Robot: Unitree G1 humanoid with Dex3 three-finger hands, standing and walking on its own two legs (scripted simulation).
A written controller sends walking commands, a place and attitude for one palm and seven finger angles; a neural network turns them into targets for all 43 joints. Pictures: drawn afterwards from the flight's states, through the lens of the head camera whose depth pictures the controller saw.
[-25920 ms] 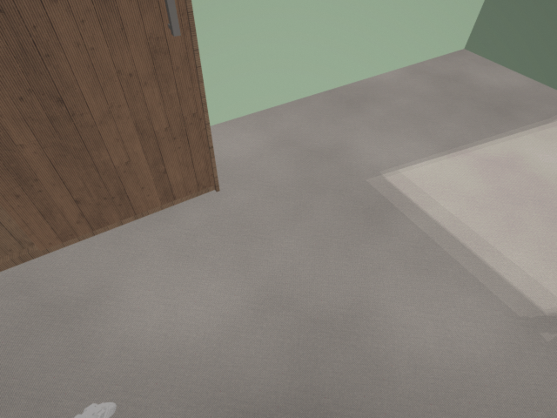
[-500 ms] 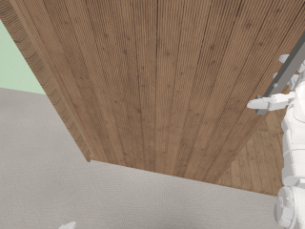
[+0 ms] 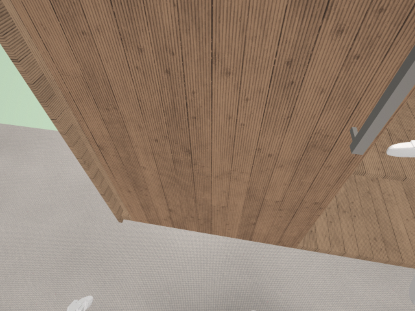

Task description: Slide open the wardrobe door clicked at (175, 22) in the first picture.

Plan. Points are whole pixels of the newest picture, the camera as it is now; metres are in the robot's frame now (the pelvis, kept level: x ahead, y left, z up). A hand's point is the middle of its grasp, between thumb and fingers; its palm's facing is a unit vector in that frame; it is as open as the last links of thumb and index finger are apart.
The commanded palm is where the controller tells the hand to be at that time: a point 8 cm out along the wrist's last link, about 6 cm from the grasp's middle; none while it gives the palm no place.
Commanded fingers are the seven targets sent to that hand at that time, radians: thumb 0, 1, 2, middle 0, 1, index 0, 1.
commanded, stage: slip the hand off the handle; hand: right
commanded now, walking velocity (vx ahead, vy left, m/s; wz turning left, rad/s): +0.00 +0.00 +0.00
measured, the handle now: (386, 93) +0.48 -0.29 +0.19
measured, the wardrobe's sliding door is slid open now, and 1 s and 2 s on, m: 0.70 0.70 0.70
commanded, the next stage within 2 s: draw the hand back to the body in 0.78 s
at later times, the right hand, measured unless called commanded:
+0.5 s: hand out of the picture +0.37 -0.34 +0.17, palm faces +0.41 +0.89 -0.20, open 14.7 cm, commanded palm +0.32 -0.38 +0.17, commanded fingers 0.00 0.55 -0.20 0.25 1.15 0.25 1.15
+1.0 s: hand out of the picture +0.30 -0.33 +0.17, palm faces +0.28 +0.96 -0.06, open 14.7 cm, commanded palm +0.25 -0.37 +0.17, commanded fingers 0.00 0.55 -0.20 0.25 1.15 0.25 1.15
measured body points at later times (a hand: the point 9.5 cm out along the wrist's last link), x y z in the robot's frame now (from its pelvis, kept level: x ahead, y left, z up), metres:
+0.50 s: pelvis +0.01 +0.00 +0.00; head +0.03 +0.00 +0.45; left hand +0.11 +0.26 -0.10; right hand +0.34 -0.39 +0.18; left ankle -0.05 +0.10 -0.72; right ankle +0.09 -0.09 -0.72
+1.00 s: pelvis -0.01 +0.00 +0.00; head -0.02 +0.01 +0.45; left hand +0.18 +0.23 -0.07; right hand +0.28 -0.38 +0.18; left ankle -0.05 +0.10 -0.72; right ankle +0.09 -0.09 -0.72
